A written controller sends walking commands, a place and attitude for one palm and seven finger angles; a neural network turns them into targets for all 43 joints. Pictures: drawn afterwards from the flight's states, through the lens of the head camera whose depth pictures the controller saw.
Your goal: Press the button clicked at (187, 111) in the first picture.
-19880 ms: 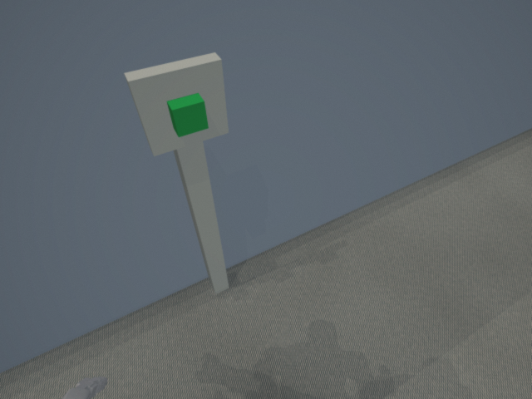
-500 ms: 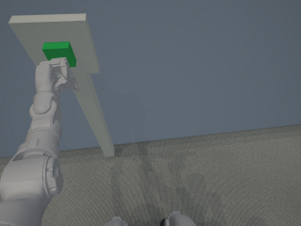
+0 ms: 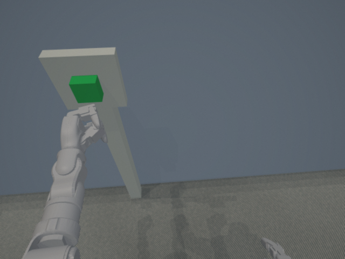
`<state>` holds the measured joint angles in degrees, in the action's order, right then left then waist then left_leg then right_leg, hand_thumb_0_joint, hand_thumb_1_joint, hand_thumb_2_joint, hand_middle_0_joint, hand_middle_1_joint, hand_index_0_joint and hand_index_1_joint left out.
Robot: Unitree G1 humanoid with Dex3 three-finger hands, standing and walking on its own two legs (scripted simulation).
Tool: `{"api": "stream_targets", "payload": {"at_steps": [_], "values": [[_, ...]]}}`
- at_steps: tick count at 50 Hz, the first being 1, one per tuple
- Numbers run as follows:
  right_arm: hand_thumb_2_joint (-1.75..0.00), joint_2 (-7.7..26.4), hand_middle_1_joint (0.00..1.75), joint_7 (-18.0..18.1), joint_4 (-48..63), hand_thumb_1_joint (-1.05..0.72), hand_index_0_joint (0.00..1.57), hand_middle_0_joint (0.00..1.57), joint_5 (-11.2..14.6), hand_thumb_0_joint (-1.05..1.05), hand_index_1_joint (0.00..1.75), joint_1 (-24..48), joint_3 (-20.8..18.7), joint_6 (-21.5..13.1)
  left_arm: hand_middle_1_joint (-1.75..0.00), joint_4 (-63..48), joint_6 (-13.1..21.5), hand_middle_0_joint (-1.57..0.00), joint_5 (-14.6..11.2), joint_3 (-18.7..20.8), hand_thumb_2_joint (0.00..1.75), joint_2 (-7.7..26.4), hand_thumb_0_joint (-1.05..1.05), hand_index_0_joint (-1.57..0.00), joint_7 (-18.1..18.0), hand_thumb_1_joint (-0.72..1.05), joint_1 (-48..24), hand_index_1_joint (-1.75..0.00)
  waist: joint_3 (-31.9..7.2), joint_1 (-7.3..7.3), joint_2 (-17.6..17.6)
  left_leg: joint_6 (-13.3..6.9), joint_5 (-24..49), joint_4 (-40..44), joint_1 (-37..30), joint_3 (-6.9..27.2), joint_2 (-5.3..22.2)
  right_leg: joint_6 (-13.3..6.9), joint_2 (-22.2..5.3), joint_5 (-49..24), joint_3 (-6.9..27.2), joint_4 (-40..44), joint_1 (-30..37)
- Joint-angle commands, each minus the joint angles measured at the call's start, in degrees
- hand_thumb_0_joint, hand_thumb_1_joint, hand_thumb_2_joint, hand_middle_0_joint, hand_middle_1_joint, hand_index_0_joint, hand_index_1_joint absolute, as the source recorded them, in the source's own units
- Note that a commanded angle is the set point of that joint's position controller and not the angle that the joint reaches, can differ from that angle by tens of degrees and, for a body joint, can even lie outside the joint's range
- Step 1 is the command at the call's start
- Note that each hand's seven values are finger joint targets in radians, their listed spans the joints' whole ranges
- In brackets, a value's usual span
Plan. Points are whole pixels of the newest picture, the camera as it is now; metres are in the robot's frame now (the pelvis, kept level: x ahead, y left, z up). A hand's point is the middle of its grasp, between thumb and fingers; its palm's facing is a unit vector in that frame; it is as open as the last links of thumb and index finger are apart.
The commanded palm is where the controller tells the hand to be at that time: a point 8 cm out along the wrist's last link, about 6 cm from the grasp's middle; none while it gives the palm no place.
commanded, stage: pull the fist back off the button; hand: left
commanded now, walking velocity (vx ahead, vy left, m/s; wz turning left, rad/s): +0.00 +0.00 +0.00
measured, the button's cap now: (87, 88) +0.48 +0.23 +0.13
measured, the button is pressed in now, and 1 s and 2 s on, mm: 0 0 0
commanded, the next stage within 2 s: draw the hand back to the body in 0.26 s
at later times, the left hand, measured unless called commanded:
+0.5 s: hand (97, 138) +0.35 +0.18 +0.10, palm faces +0.11 -0.99 +0.00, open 3.1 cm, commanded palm +0.30 +0.24 +0.11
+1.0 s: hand (54, 173) +0.25 +0.21 +0.14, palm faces +0.27 -0.94 -0.21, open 3.1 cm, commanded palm +0.21 +0.26 +0.15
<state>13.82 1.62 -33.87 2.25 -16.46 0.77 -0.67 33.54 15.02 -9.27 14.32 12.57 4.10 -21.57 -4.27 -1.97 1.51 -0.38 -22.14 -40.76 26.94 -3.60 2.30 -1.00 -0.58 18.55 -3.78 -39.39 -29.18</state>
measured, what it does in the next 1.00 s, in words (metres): stands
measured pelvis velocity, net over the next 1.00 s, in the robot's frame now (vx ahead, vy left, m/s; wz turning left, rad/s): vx -0.01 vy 0.00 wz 0.03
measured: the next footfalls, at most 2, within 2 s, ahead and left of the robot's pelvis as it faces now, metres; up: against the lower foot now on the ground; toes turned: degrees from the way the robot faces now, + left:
none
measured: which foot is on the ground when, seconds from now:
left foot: down 0.00-1.00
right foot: down 0.00-1.00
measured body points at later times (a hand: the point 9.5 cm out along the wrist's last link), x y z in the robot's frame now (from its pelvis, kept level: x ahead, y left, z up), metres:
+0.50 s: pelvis -0.01 +0.00 +0.00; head +0.02 -0.01 +0.45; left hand +0.34 +0.23 +0.10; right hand +0.14 -0.24 -0.10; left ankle -0.02 +0.11 -0.72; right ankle +0.01 -0.11 -0.72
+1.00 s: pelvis -0.01 +0.00 +0.02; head -0.02 -0.02 +0.47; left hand +0.23 +0.26 +0.15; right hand +0.20 -0.22 -0.05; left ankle -0.02 +0.11 -0.72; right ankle +0.01 -0.11 -0.72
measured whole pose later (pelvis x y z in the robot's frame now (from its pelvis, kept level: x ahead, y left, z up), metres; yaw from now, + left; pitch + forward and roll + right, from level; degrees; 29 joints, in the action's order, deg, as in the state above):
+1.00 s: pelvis -0.01 +0.00 +0.02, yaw +2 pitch -2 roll +0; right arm 13.1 5.4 -34.0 1.6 -10.0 2.8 -6.9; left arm -6.0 1.3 -6.7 9.6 15.6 -1.4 8.4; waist -0.2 2.2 2.6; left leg -0.2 -16.4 -28.7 10.1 -2.2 1.1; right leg -1.0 -1.0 13.9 -5.3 -27.9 -11.9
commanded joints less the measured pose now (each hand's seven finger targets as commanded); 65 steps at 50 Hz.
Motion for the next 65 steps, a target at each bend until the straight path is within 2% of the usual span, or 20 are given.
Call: {"api": "stream_targets", "payload": {"at_steps": [1,4,9,11,13,14,18,21,24,26,33,36,43,44,46,47,51,55,56,65], "values": [[-0.9,7.29,0.3,0.71,7.32,-0.9,0.2,0.2,-0.03,0.0,0.3,0.67,-2.79,-2.97,-1.5,-20.99,3.07,-1.3,-1.6,0.02,0.9,9.23,0.0,-1.3,0.62,0.9,-14.74,-1.5,-19.39,0.49,0.78,-0.81,24.03,4.46,-8.28,2.15,-1.81,-0.32,0.99,-26.33,1.76,2.85,15.18],[-0.9,7.67,0.3,1.21,6.72,-0.9,0.2,0.2,0.29,0.0,0.3,1.77,-2.55,-3.21,-1.5,-19.64,1.07,-1.3,-2.55,-0.36,0.9,8.62,0.0,-1.3,1.52,0.9,-12.75,-1.5,-14.43,-0.21,-2.39,-0.76,19.0,5.32,-6.52,2.46,-2.0,0.0,0.91,-23.12,1.38,4.15,13.45],[-0.9,7.3,0.3,1.96,6.86,-0.9,0.2,0.2,0.28,0.0,0.3,3.57,-2.31,-4.29,-1.5,-24.46,0.51,-1.3,-2.77,-2.48,0.9,7.09,0.0,-1.3,2.16,0.9,-13.05,-1.5,-15.59,-0.05,0.62,-0.7,18.52,5.4,-8.84,3.06,-2.35,-0.31,0.6,-21.29,1.34,4.23,12.99],[-0.9,7.6,0.3,2.25,5.96,-0.9,0.2,0.2,0.24,0.0,0.3,3.36,-2.18,-4.5,-1.5,-22.63,0.4,-1.3,-2.78,-2.41,0.9,7.97,0.0,-1.3,1.91,0.9,-15.66,-1.5,-13.5,-1.23,-2.35,-0.79,16.06,5.18,-7.79,3.57,-2.21,-0.07,0.61,-18.7,1.29,4.77,11.54],[-0.9,7.49,0.3,2.48,5.59,-0.9,0.2,0.2,0.29,0.0,0.3,4.05,-1.91,-4.68,-1.5,-20.69,0.35,-1.3,-2.18,-3.42,0.9,7.18,0.0,-1.3,1.56,0.9,-18.01,-1.5,-12.11,-1.23,-1.01,-0.67,13.44,5.57,-7.36,3.79,-2.52,-0.12,0.5,-15.71,1.36,5.01,10.04],[-0.9,7.46,0.3,2.48,5.44,-0.9,0.2,0.2,0.2,0.0,0.3,4.13,-1.93,-4.86,-1.5,-21.07,0.53,-1.3,-1.88,-3.58,0.9,7.27,0.0,-1.3,1.31,0.9,-19.43,-1.5,-13.27,-0.98,1.03,-0.53,13.98,5.48,-8.06,3.91,-2.61,-0.33,0.38,-15.82,1.33,4.63,9.93],[-0.9,7.4,0.3,2.22,5.71,-0.9,0.2,0.2,0.03,0.0,0.3,4.11,-1.9,-5.04,-1.5,-18.59,0.49,-1.3,-1.8,-2.29,0.9,7.62,0.0,-1.3,0.51,0.9,-16.18,-1.5,-15.49,0.32,-1.09,-0.56,15.4,5.46,-7.68,3.7,-2.67,-0.3,0.33,-17.26,1.42,4.3,12.1],[-0.9,7.48,0.3,1.91,7.02,-0.9,0.2,0.2,-0.12,0.0,0.3,4.67,-1.77,-4.79,-1.5,-20.19,0.09,-1.3,-2.16,2.55,0.9,12.27,0.0,-1.3,0.5,0.9,-8.95,-1.5,-17.31,2.91,-2.12,-0.64,17.57,6.45,-6.88,3.41,-2.55,-0.48,0.35,-19.84,1.58,4.26,16.91],[-0.9,6.83,0.3,1.81,8.6,-0.9,0.2,0.2,0.22,0.0,0.3,6.11,-1.56,-4.85,-1.5,-25.64,-0.89,-1.3,-2.94,3.58,0.9,12.56,0.0,-1.3,1.13,0.9,-5.23,-1.5,-16.96,3.97,0.08,-0.58,19.26,7.82,-7.37,2.61,-2.55,-0.55,0.27,-22.52,1.81,4.84,19.57],[-0.9,6.76,0.3,1.75,9.25,-0.9,0.2,0.2,0.44,0.0,0.3,6.49,-1.73,-5.2,-1.5,-28.46,-1.81,-1.3,-3.9,4.32,0.9,12.41,0.0,-1.3,1.64,0.9,-0.1,-1.5,-16.53,4.24,-2.6,-0.78,20.42,8.48,-7.63,2.44,-2.3,-0.41,0.46,-23.7,1.54,5.65,21.18],[-0.9,6.55,0.3,2.74,9.47,-0.9,0.2,0.2,1.09,0.0,0.3,8.65,-1.45,-7.53,-1.5,-40.03,-6.53,-1.3,-5.1,-0.5,0.9,7.78,0.0,-1.3,3.3,0.9,4.35,-1.5,-10.13,2.7,1.13,-0.92,15.27,10.84,-11.4,2.76,-2.31,-0.1,0.64,-16.99,1.08,9.02,17.12],[-0.9,6.87,0.3,3.46,9.04,-0.9,0.2,0.2,1.13,0.0,0.3,9.01,-1.19,-8.35,-1.5,-41.92,-8.76,-1.3,-5.25,-0.64,0.9,8.31,0.0,-1.3,3.43,0.9,5.25,-1.5,-7.31,1.95,-2.78,-1.18,12.18,11.64,-11.54,3.56,-2.18,0.19,0.81,-12.55,0.68,10.57,15.83],[-0.9,5.86,0.3,4.12,9.47,-0.9,0.2,0.2,1.11,0.0,0.3,11.24,-0.18,-9.66,-1.5,-48.19,-12.18,-1.3,-5.93,2.18,0.9,10.36,0.0,-1.3,3.98,0.9,11.02,-1.5,-6.61,3.96,0.85,-0.77,12.38,13.57,-13.2,3.71,-2.66,-0.11,0.52,-11.55,0.71,12.08,18.45],[-0.9,5.83,0.3,4.43,8.98,-0.9,0.2,0.2,-0.4,0.0,0.3,12.07,-0.58,-9.86,-1.5,-53.58,-10.17,-1.3,1.13,1.21,0.9,16.58,0.0,-1.3,-2.17,0.9,11.01,-1.5,-4.21,4.38,1.53,-1.33,12.25,15.65,-13.8,3.47,-2.72,-0.3,-0.93,-10.47,2.66,15.39,19.88],[-0.9,5.68,0.3,4.24,7.88,-0.9,0.2,0.2,-1.1,0.0,0.3,11.98,-0.23,-9.4,-1.5,-51.07,-10.12,-1.3,2.44,-0.63,0.9,12.32,0.0,-1.3,-6.23,0.9,18.19,-1.5,-0.99,4.28,-1.94,-1.38,11.64,17.42,-14.12,3.71,-2.37,-0.19,-0.6,-8.86,2.16,17.21,20.62],[-0.9,5.26,0.3,4.16,7.93,-0.9,0.2,0.2,-1.01,0.0,0.3,12.03,-0.13,-8.91,-1.5,-51.47,-10.03,-1.3,3.04,-1.72,0.9,11.0,0.0,-1.3,-7.13,0.9,19.92,-1.5,-0.83,3.93,-0.18,-1.37,12.43,17.87,-15.59,3.33,-2.14,-0.14,-0.7,-9.44,2.37,17.4,21.17],[-0.9,5.41,0.3,3.82,7.67,-0.9,0.2,0.2,-1.65,0.0,0.3,12.54,-0.26,-7.93,-1.5,-55.19,-9.24,-1.3,4.55,-1.43,0.9,11.66,0.0,-1.3,-9.32,0.9,22.72,-1.5,-1.15,3.9,-1.04,-1.38,14.5,19.68,-18.68,3.21,-2.03,-0.11,-0.25,-11.31,2.19,19.19,23.58],[-0.9,4.93,0.3,3.61,7.89,-0.9,0.2,0.2,-2.02,0.0,0.3,13.09,-0.28,-7.57,-1.5,-60.11,-8.42,-1.3,5.69,-1.0,0.9,11.71,0.0,-1.3,-10.56,0.9,25.27,-1.5,-1.57,4.12,2.79,-1.0,15.84,21.02,-20.79,3.34,-2.09,-0.32,-0.33,-12.15,1.83,19.43,25.24],[-0.9,5.22,0.3,3.58,7.75,-0.9,0.2,0.2,-2.17,0.0,0.3,13.36,-0.38,-7.59,-1.5,-60.58,-8.43,-1.3,5.69,-0.42,0.9,12.42,0.0,-1.3,-10.66,0.9,26.68,-1.5,-0.79,4.29,0.06,-1.14,15.65,21.06,-20.31,3.48,-2.02,-0.19,-0.06,-11.63,1.85,20.13,25.3],[-0.9,4.59,0.3,2.92,8.01,-0.9,0.2,0.2,-2.6,0.0,0.3,13.41,-0.92,-7.19,-1.5,-66.73,-7.81,-1.3,6.01,3.11,0.9,12.67,0.0,-1.3,-11.18,0.9,38.67,-1.5,0.02,5.34,0.86,-0.77,20.71,20.91,-20.44,3.6,-1.88,-0.21,-0.2,-16.25,1.41,19.13,27.38]]}}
